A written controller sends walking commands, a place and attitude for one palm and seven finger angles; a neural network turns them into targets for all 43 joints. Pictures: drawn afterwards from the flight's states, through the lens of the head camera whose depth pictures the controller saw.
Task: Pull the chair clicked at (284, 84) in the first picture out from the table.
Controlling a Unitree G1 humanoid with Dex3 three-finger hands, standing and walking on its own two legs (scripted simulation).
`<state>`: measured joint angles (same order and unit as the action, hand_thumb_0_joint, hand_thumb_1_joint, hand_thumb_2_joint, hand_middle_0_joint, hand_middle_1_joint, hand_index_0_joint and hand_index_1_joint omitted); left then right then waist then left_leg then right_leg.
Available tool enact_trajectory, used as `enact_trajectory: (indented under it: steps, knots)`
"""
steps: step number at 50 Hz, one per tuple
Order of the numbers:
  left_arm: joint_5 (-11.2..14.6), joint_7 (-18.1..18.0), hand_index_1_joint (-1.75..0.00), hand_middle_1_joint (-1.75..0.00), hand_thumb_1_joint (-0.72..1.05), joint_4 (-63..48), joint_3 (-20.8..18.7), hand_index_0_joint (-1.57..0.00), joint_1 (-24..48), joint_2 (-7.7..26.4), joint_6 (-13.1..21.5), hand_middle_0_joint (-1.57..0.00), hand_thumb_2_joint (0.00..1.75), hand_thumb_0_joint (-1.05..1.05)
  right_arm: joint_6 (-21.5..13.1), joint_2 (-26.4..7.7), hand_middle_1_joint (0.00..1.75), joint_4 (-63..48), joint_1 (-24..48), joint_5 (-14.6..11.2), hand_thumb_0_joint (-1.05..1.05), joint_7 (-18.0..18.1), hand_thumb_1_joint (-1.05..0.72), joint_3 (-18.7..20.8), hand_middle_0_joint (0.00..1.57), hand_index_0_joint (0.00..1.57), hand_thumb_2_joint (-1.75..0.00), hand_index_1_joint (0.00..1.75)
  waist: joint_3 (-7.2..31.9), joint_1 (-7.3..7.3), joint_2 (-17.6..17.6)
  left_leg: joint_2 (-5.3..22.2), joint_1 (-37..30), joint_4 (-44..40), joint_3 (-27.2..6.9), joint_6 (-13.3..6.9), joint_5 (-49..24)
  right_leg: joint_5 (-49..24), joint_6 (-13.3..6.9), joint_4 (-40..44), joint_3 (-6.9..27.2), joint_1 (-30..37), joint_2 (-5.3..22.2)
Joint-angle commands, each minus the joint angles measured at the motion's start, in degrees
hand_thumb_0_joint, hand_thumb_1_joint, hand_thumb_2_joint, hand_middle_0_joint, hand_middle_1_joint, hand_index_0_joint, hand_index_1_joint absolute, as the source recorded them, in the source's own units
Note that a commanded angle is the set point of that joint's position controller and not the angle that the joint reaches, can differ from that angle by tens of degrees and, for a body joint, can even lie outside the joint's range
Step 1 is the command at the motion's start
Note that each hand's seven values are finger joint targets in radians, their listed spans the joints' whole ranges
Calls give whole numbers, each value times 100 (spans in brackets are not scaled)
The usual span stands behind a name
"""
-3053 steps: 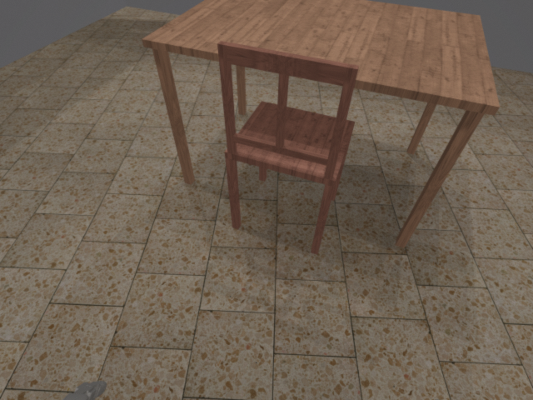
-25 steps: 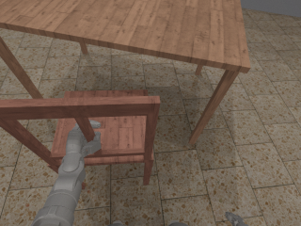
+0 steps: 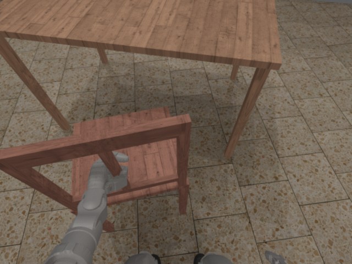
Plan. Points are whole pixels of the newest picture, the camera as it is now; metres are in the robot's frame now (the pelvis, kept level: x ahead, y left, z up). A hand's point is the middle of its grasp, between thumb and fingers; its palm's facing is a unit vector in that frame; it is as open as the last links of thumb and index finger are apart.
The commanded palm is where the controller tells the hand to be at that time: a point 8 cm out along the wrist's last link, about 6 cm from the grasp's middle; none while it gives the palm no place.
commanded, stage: step backward, pulling the chair out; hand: left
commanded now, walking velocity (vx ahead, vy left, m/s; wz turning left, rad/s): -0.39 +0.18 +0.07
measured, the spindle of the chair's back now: (116, 171) +0.35 +0.17 -0.08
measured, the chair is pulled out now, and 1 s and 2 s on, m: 0.31 0.43 0.56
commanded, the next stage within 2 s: stop walking, hand still on the chair in 1.68 s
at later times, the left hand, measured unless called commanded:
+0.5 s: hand (123, 199) +0.27 +0.14 -0.06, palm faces +0.02 -0.98 -0.18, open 5.5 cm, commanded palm +0.24 +0.19 -0.06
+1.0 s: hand (120, 231) +0.20 +0.14 -0.06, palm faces +0.01 -0.98 -0.18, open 5.5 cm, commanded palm +0.17 +0.18 -0.06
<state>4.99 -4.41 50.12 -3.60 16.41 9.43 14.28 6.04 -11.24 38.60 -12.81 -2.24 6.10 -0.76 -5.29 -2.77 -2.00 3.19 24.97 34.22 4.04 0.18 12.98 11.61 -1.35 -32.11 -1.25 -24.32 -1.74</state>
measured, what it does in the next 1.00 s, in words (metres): walks backwards: right foot, then left foot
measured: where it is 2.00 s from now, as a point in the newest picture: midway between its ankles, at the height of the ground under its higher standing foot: outside the picture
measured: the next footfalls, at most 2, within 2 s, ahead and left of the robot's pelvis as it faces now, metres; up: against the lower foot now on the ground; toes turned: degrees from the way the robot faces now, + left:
right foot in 0.44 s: -0.01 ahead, -0.12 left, +0.00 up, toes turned -2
left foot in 0.76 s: -0.01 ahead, +0.13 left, +0.00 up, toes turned -1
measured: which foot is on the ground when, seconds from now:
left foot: down 0.00-0.62, up 0.64-0.74, down 0.76-1.00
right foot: down 0.00-0.24, up 0.26-0.42, down 0.44-1.00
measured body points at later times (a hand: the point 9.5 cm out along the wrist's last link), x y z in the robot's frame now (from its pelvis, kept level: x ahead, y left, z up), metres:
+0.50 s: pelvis -0.07 +0.00 +0.00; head +0.00 -0.01 +0.44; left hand +0.26 +0.19 -0.05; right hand +0.04 -0.22 -0.13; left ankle +0.01 +0.13 -0.73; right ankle -0.05 -0.12 -0.73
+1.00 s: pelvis -0.14 +0.00 +0.00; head -0.07 +0.00 +0.45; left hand +0.19 +0.19 -0.05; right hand -0.02 -0.25 -0.12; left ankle -0.05 +0.13 -0.73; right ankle -0.11 -0.13 -0.73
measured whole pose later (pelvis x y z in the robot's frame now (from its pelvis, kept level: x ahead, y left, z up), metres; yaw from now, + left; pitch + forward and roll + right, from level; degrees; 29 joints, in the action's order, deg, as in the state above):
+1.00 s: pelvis -0.14 +0.00 +0.00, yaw -2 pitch +1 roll -2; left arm 3.0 -5.4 49.6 -0.9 19.0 11.4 9.6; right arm 1.9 -11.7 38.8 -9.7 -0.3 5.3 -0.6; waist -7.4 -1.9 -1.1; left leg 3.5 24.5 32.0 -2.1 1.7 8.6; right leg 11.8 -0.4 -30.0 -0.7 -18.7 -1.3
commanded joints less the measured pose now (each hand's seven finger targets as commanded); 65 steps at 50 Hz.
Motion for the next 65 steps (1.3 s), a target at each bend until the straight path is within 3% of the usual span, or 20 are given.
enact_trajectory:
  steps: [1,6,10,13,15,19,23,27,32,36,39,42,44,46,49,53,55,59,61,65]
  knots:
    - [-384,-267,-145,-145,90,-609,104,-50,1760,1295,152,-50,90,0,-235,-996,30,-455,-43,-56,0,133,-90,408,20,20,-90,30,2135,1,375,-75,-982,410,-387,77,808,-1156,-198,1428,1633,633,1859]
    - [-381,-305,-145,-145,90,-421,294,-50,1735,966,41,-50,90,0,-330,-1043,30,-313,27,-87,0,131,-90,347,20,20,-90,30,2228,-1,752,-87,-859,82,-706,34,570,-1349,-325,1273,1191,1132,1912]
    - [-342,-250,-145,-145,90,-675,492,-50,1640,698,73,-50,90,0,-284,-1104,30,-532,178,-76,0,168,-90,337,20,20,-90,30,2181,126,-171,669,-1105,-1071,-1217,-304,-1271,-757,191,246,276,940,682]
    - [-313,-174,-145,-145,90,-960,747,-50,1912,369,39,-50,90,0,-248,-1009,30,-743,334,5,0,145,-90,262,20,20,-90,30,1897,137,-1052,1238,-664,-1748,-1750,-601,-119,888,98,-792,154,659,373]
    - [-346,-188,-145,-145,90,-1016,618,-50,1872,453,7,-50,90,0,-249,-969,30,-721,356,113,0,122,-90,280,20,20,-90,30,1809,182,-1239,1512,-676,-1683,-1897,-754,-715,1181,22,-1433,249,488,428]
    - [-430,-172,-145,-145,90,-905,582,-50,1833,430,79,-50,90,0,-408,-1005,30,-520,27,160,0,23,-90,336,20,20,-90,30,2101,114,-622,1355,-1822,-675,-1495,-638,-2706,411,29,-40,209,535,413]
    - [-561,-94,-145,-145,90,-819,428,-50,1614,686,167,-50,90,0,-471,-1039,30,-418,113,214,0,11,-90,366,20,20,-90,30,2097,103,-757,993,-1434,-559,-1112,-321,-2182,-1040,10,366,307,943,589]
    - [-484,-174,-145,-145,90,-957,34,-50,1286,1186,250,-50,90,0,-464,-1013,30,-489,55,128,0,73,-90,458,20,20,-90,30,2685,18,15,496,-1405,-68,-577,-24,-1720,-2369,-144,570,807,1415,1051]
    - [-452,-268,-145,-145,90,-1009,-171,-50,1104,1522,134,-50,90,0,-451,-1014,30,-593,469,61,0,134,-90,386,20,20,-90,30,2111,160,669,-168,-733,993,-662,155,914,-1211,-578,1332,1417,872,2079]
    - [-436,-257,-145,-145,90,-987,126,-50,1196,1055,-3,-50,90,0,-512,-1012,30,-454,360,108,0,172,-90,265,20,20,-90,30,1982,38,961,2,-938,-283,-857,59,-157,-1541,-288,808,619,1189,1583]
    - [-413,-214,-145,-145,90,-1111,311,-50,1330,824,8,-50,90,0,-426,-1154,30,-537,320,119,0,160,-90,338,20,20,-90,30,1956,147,-202,937,-1259,-1085,-1792,-458,-2394,-637,169,-187,156,941,421]
    - [-418,-132,-145,-145,90,-1424,538,-50,1729,620,-1,-50,90,0,-393,-972,30,-614,438,213,0,91,-90,280,20,20,-90,30,1861,127,-1411,1317,-1088,-1580,-2155,-722,-1352,1217,45,-869,222,635,294]
    - [-429,-177,-145,-145,90,-1297,451,-50,1504,672,-30,-50,90,0,-435,-1011,30,-526,276,228,0,36,-90,323,20,20,-90,30,1839,152,-1587,1364,-1276,-1296,-2021,-773,-1988,1234,-36,-743,298,579,338]
    - [-441,-144,-145,-145,90,-1180,440,-50,1365,649,-4,-50,90,0,-523,-1043,30,-439,56,213,0,-8,-90,371,20,20,-90,30,2120,128,-1372,1233,-1925,-806,-1804,-678,-2890,661,-26,20,228,704,299]
    - [-465,-62,-145,-145,90,-1244,412,-50,1334,716,55,-50,90,0,-584,-1007,30,-464,102,183,0,-11,-90,379,20,20,-90,30,2166,93,-730,921,-1702,-420,-1440,-431,-2558,-994,-27,862,316,1265,431]
    - [-452,-164,-145,-145,90,-1195,-3,-50,1179,1337,68,-50,90,0,-595,-992,30,-513,213,90,0,82,-90,453,20,20,-90,30,2210,39,456,-91,-1036,643,-558,180,279,-1519,-624,1229,1330,1093,1795]
    - [-484,-196,-145,-145,90,-1113,19,-50,1221,1298,26,-50,90,0,-603,-966,30,-489,501,116,0,125,-90,373,20,20,-90,30,2002,177,554,-271,-762,1514,-782,176,1086,-995,-818,1465,1433,723,2183]
    - [-489,-211,-145,-145,90,-1016,44,-50,1224,1148,-138,-50,90,0,-640,-998,30,-327,363,157,0,178,-90,207,20,20,-90,30,1915,74,887,19,-879,-556,-1007,44,-24,-1593,-312,630,543,1318,1562]
    - [-479,-187,-145,-145,90,-1209,218,-50,1432,923,-113,-50,90,0,-593,-1152,30,-414,372,171,0,195,-90,265,20,20,-90,30,1999,125,150,758,-1214,-1034,-1771,-332,-2517,-1217,167,-138,104,1109,584]
    - [-472,-113,-145,-145,90,-1388,515,-50,1860,602,-144,-50,90,0,-457,-925,30,-460,430,250,0,53,-90,230,20,20,-90,30,2045,178,-1353,1319,-1224,-1215,-2086,-718,-2583,1255,73,-976,220,709,435]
